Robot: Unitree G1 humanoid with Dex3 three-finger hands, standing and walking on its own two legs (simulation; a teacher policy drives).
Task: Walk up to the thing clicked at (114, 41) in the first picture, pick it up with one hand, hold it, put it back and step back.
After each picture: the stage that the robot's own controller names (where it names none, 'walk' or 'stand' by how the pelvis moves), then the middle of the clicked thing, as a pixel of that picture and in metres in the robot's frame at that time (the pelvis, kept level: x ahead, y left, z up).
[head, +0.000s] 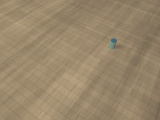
stand; (113, 43) +1.36 -0.38 -0.72
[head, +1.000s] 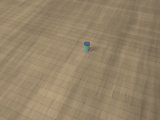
walk; (86, 47) +1.29 +0.02 -0.70
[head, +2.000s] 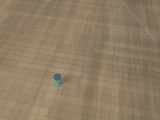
walk; (57, 80) +0.82 +0.25 -0.71
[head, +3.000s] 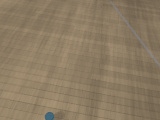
walk; (49, 119) +0.47 +0.19 -0.70
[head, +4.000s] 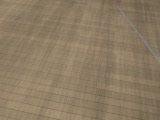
walk; out of the picture +0.40 +0.20 -0.72
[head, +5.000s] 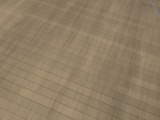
stand; out of the picture +0.32 +0.08 -0.69
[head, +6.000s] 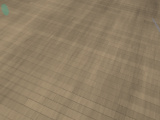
stand; out of the picture +0.34 +0.08 -0.72
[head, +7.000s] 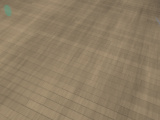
stand; out of the picture +0.33 +0.09 -0.72
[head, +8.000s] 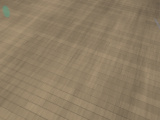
stand; out of the picture +0.31 +0.09 -0.73
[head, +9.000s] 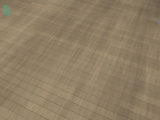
stand; out of the picture +0.31 +0.09 -0.72
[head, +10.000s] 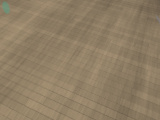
go down; out of the picture +0.31 +0.08 -0.72
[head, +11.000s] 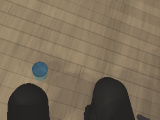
go down; (40, 71) +0.41 +0.11 -0.32
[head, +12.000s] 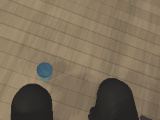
approach; (45, 72) +0.41 +0.10 -0.31
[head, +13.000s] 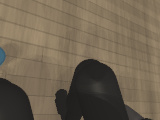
close in; out of the picture +0.41 +0.14 -0.23
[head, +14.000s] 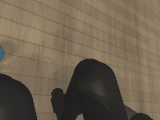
close; out of the picture +0.41 +0.14 -0.23
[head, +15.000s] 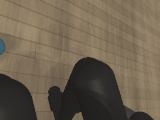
lift; out of the picture +0.42 +0.13 -0.23
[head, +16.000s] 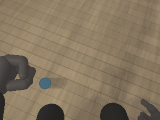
lift; (45, 83) +0.45 +0.20 -0.46
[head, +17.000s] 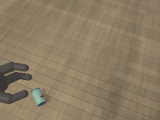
go down; (38, 97) +0.50 +0.25 -0.64
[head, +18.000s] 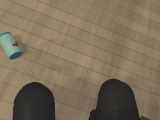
go down; (10, 45) +0.55 +0.28 -0.32
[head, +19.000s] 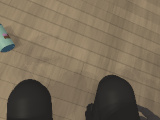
close in; (1, 38) +0.55 +0.29 -0.31
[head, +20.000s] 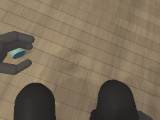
hold; (13, 45) +0.55 +0.28 -0.32
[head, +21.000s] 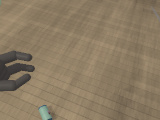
hold; (45, 114) +0.50 +0.23 -0.67
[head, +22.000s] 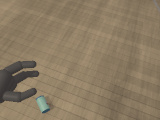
go down; (42, 104) +0.50 +0.24 -0.68
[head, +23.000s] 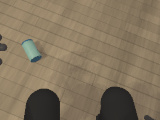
hold; (31, 50) +0.58 +0.24 -0.38
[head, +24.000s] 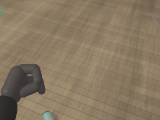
crouch; (48, 119) +0.50 +0.22 -0.69
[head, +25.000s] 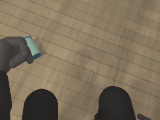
lower; (31, 48) +0.59 +0.23 -0.39
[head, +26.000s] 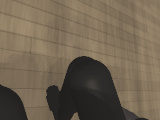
lower; out of the picture +0.56 +0.31 -0.26
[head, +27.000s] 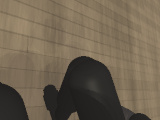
lower; out of the picture +0.56 +0.32 -0.26
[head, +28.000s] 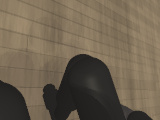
lower; out of the picture +0.56 +0.31 -0.26
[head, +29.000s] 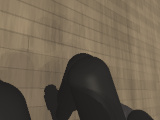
lower; out of the picture +0.56 +0.30 -0.26
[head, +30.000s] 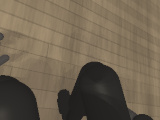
loosen; out of the picture +0.57 +0.29 -0.27
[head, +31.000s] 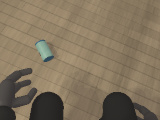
hold; (44, 50) +0.60 +0.20 -0.41
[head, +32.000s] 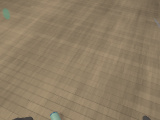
stand; out of the picture +0.52 +0.17 -0.69
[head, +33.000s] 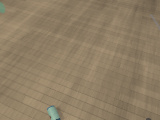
stand; (53, 114) +0.54 +0.18 -0.68
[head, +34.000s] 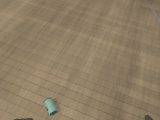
hold; (50, 106) +0.54 +0.18 -0.66
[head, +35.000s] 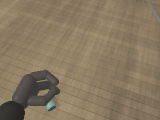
lower; (48, 102) +0.55 +0.18 -0.66
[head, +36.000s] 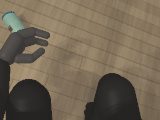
withdraw; (15, 25) +0.62 +0.22 -0.30
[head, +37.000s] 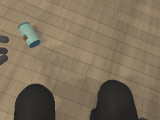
lower; (29, 35) +0.62 +0.20 -0.34
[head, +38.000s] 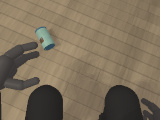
rise; (45, 38) +0.62 +0.19 -0.37
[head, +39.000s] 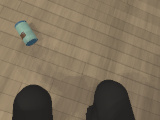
stand; (26, 33) +0.62 +0.20 -0.36
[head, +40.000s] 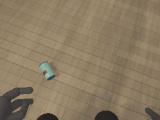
walk; (47, 70) +0.58 +0.17 -0.54
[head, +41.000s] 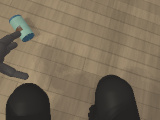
withdraw; (21, 28) +0.63 +0.20 -0.30
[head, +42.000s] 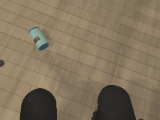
stand; (38, 38) +0.64 +0.18 -0.38
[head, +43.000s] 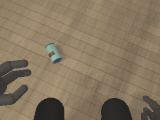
lower; (53, 53) +0.62 +0.17 -0.47
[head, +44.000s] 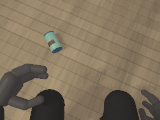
lower; (53, 42) +0.63 +0.17 -0.41
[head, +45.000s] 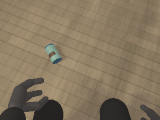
withdraw; (53, 53) +0.64 +0.16 -0.47
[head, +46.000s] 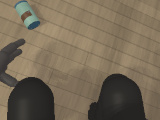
rise; (27, 15) +0.65 +0.19 -0.29
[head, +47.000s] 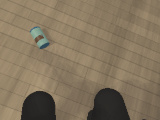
walk; (39, 37) +0.64 +0.17 -0.44
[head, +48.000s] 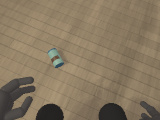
stand; (55, 58) +0.62 +0.15 -0.50
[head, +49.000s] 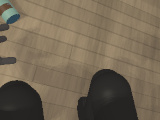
rise; (5, 8) +0.66 +0.20 -0.29
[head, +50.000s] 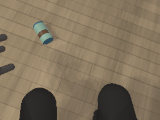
stand; (43, 33) +0.66 +0.16 -0.38
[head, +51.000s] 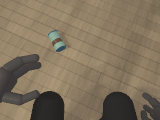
rise; (56, 41) +0.65 +0.14 -0.42
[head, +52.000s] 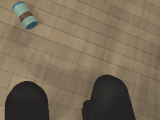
stand; (25, 15) +0.66 +0.17 -0.34
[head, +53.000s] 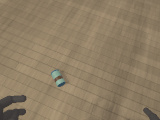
stand; (58, 78) +0.62 +0.13 -0.59
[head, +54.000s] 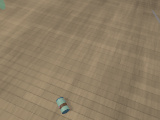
stand; (62, 105) +0.59 +0.11 -0.68
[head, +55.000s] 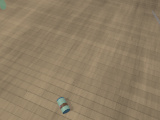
stand; (63, 105) +0.60 +0.11 -0.68
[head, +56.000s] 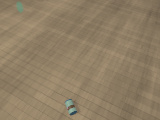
stand; (70, 107) +0.61 +0.08 -0.74
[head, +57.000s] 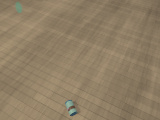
stand; (71, 107) +0.60 +0.08 -0.75
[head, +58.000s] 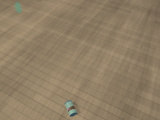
walk; (70, 108) +0.60 +0.08 -0.75
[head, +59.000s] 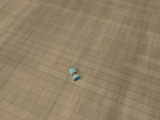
walk; (74, 73) +0.78 +0.11 -0.73
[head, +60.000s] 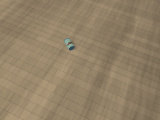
walk; (69, 44) +1.13 +0.10 -0.73
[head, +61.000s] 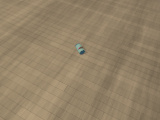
stand; (80, 49) +1.24 +0.05 -0.73
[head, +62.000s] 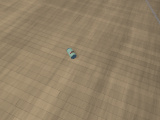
stand; (71, 53) +1.21 +0.08 -0.75
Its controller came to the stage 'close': yes
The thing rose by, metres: 0.24
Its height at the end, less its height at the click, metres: -0.02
